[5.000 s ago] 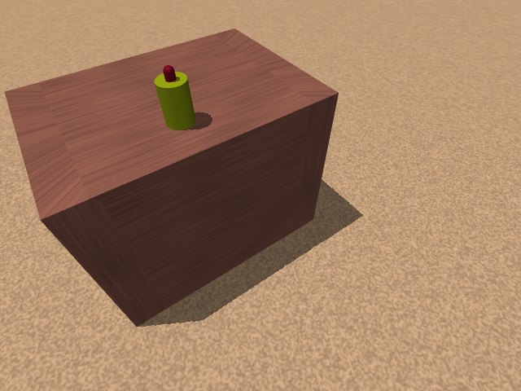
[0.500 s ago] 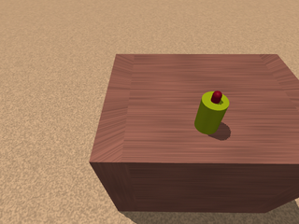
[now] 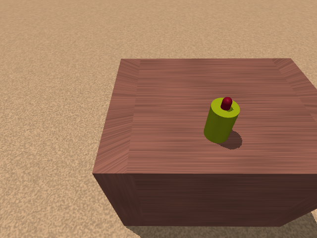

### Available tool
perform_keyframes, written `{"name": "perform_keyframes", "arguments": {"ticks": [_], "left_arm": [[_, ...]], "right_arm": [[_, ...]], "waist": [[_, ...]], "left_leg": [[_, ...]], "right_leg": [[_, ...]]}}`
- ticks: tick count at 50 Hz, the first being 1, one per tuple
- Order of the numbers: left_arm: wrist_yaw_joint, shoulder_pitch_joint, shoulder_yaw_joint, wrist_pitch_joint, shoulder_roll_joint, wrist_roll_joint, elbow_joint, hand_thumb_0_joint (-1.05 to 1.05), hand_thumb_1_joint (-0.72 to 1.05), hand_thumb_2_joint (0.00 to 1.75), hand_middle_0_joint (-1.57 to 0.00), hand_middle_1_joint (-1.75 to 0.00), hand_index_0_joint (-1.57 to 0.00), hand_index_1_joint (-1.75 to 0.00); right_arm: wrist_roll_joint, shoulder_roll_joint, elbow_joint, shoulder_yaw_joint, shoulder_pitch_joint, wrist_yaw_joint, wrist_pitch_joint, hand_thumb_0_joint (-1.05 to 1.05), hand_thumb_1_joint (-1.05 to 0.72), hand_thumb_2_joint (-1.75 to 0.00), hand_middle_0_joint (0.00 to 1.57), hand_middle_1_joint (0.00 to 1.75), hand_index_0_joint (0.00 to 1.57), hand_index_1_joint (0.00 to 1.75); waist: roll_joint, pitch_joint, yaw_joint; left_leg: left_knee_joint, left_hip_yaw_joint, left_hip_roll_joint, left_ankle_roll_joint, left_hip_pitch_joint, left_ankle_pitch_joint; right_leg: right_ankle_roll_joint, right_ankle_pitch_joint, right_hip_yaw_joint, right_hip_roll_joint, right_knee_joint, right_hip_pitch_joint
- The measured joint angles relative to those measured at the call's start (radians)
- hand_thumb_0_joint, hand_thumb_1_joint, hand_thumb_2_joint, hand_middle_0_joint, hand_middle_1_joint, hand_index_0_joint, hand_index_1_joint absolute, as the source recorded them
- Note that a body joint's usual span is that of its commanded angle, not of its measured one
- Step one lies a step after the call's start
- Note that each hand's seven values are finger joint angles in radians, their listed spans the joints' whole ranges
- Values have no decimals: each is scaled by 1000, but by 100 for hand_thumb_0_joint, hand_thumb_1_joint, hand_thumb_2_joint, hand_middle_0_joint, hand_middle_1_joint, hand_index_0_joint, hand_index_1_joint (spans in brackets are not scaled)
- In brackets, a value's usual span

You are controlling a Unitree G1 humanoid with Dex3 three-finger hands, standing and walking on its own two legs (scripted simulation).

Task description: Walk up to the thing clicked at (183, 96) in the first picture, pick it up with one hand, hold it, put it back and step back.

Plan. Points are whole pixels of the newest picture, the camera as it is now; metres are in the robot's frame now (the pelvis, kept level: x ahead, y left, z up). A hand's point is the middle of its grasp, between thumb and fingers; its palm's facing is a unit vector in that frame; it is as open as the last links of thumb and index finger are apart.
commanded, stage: stand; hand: right
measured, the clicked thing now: (221, 117) +0.48 -0.19 +0.00
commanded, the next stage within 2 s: rise first in 0.94 s
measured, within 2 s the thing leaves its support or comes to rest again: neither
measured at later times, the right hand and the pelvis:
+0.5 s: hand out of the picture +0.07 -0.25 -0.16, palm faces -0.04 +0.94 -0.35, open 7.3 cm; pelvis +0.00 +0.00 +0.00, yaw +0 degrees
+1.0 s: hand out of the picture +0.07 -0.25 -0.16, palm faces -0.04 +0.94 -0.35, open 7.3 cm; pelvis +0.00 +0.00 +0.00, yaw +0 degrees
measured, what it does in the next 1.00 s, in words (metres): stands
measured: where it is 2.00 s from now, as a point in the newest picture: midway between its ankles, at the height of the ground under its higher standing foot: outside the picture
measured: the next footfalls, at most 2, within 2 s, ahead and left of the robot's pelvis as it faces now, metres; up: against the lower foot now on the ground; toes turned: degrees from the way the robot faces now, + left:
none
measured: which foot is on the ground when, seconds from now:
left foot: down 0.00-1.00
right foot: down 0.00-1.00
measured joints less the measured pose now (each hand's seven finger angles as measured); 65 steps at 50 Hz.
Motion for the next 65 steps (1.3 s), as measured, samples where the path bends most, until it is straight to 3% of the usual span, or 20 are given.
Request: {"name": "perform_keyframes", "arguments": {"ticks": [53,55,59,65], "left_arm": [[0,15,0,0,4,-1,-2,0,90,90,-20,-30,-20,-30],[12,27,5,-14,-1,-42,-68,0,88,88,-18,-27,-18,-28],[40,-17,42,-77,-34,-85,-165,1,76,75,-12,-19,-11,-20],[58,-61,108,-97,-66,-53,-240,0,43,45,-7,-10,-6,-10]], "right_arm": [[0,4,-10,0,15,0,-1,0,-90,-90,21,30,20,30],[37,10,-74,-3,19,-14,-2,0,-88,-88,19,28,18,28],[76,39,-155,-48,-41,-48,-60,1,-76,-75,14,20,14,20],[54,68,-322,-126,-30,-65,-69,0,-42,-45,10,10,9,10]], "waist": [[-4,4,2],[-6,6,5],[-4,27,0],[-12,-17,-9]], "left_leg": [[3,6,1,2,5,-1],[37,12,2,3,-31,-13],[103,20,4,4,-109,-29],[117,32,4,7,-159,-30]], "right_leg": [[2,4,6,1,-2,5],[1,-12,13,1,45,-40],[0,-31,25,2,123,-127],[3,-34,37,1,149,-188]]}}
